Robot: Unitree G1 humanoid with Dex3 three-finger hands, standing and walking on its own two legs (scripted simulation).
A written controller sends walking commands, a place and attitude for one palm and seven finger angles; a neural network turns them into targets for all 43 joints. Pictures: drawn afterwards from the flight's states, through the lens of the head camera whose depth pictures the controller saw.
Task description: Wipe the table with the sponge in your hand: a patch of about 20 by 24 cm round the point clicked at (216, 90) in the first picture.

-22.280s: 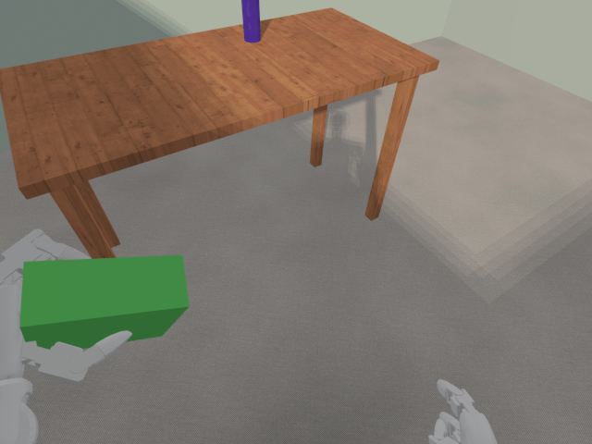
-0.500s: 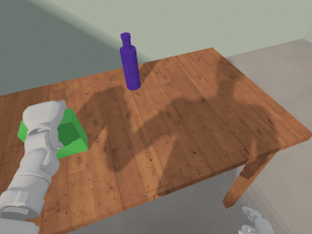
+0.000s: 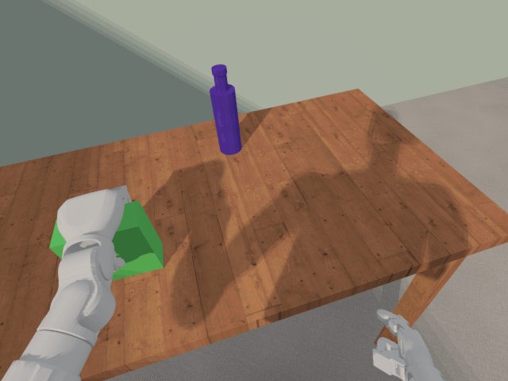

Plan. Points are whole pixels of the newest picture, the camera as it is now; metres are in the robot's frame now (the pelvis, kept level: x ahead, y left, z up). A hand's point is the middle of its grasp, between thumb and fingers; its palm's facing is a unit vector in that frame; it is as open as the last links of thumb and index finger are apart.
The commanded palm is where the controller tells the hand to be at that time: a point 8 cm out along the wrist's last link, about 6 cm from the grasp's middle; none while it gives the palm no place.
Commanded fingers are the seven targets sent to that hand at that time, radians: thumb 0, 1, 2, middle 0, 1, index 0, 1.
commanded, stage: wipe back along the middle lane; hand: left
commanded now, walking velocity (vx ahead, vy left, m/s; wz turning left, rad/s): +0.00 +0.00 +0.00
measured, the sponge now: (119, 252) +0.30 +0.28 +0.04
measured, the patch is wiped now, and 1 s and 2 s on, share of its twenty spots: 0.70 0.80 0.85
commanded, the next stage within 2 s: slide across to the third lane in 0.60 s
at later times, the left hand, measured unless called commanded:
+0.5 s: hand (109, 260) +0.26 +0.25 +0.09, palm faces +0.06 -0.05 -1.00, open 9.9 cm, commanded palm +0.21 +0.23 +0.12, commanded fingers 0.00 0.10 1.30 -1.20 -1.60 -1.20 -1.60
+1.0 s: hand (117, 272) +0.24 +0.23 +0.09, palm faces +0.06 -0.06 -1.00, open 9.9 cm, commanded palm +0.21 +0.20 +0.14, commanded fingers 0.00 0.10 1.30 -1.20 -1.60 -1.20 -1.60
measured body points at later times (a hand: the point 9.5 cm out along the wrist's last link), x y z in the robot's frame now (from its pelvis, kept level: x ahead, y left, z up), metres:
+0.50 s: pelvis -0.01 -0.01 +0.00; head -0.03 -0.05 +0.45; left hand +0.25 +0.25 +0.15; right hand +0.22 -0.23 -0.08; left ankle +0.00 +0.13 -0.73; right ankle -0.05 -0.15 -0.73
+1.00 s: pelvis -0.02 -0.01 +0.00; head -0.04 -0.06 +0.45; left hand +0.23 +0.23 +0.15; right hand +0.22 -0.23 -0.08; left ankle +0.00 +0.13 -0.73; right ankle -0.05 -0.15 -0.73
